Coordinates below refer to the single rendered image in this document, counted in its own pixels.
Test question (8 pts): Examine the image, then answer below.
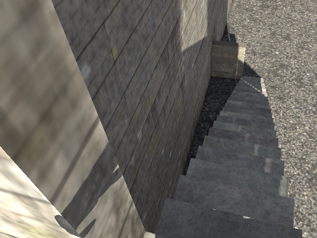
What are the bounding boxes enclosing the stairs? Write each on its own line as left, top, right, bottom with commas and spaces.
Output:
155, 76, 302, 238

